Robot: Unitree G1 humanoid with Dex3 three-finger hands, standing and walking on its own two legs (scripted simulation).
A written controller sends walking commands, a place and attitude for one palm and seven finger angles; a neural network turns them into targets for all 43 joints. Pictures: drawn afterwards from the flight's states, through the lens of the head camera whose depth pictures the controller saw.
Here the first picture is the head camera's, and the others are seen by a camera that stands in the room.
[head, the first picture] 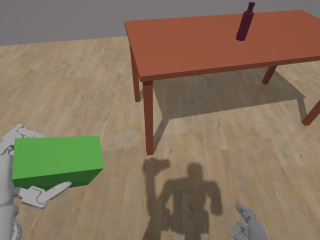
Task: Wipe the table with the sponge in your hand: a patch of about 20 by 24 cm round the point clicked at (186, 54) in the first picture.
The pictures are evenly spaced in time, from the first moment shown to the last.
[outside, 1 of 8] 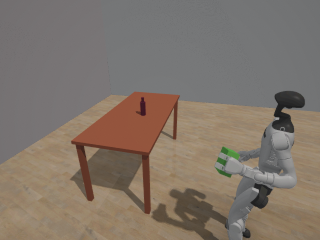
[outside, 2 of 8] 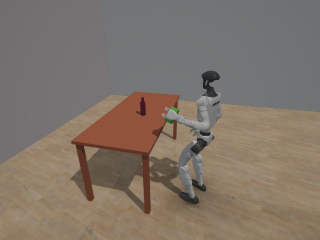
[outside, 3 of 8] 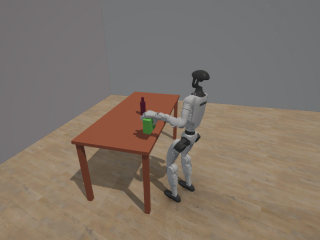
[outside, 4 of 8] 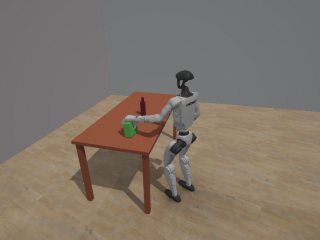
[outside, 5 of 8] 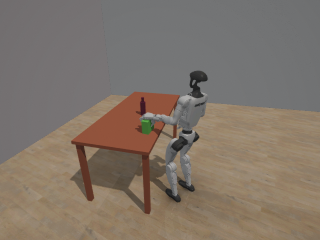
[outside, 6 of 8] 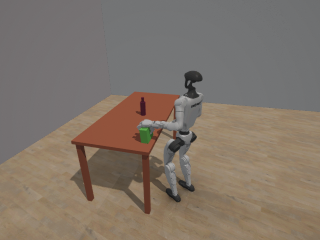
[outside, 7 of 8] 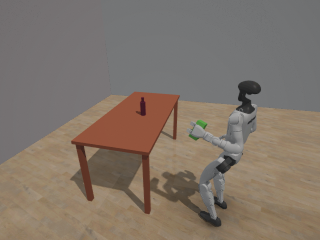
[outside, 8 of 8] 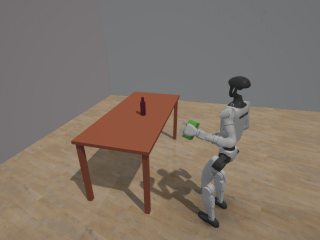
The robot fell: no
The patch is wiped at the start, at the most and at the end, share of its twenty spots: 0.00 1.00 1.00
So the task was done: yes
